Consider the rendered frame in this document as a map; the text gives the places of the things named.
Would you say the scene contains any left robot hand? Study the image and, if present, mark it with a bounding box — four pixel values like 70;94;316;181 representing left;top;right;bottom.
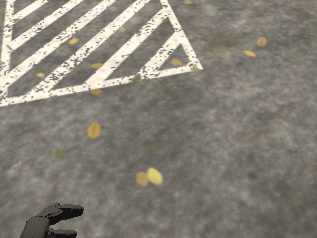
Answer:
20;202;84;238

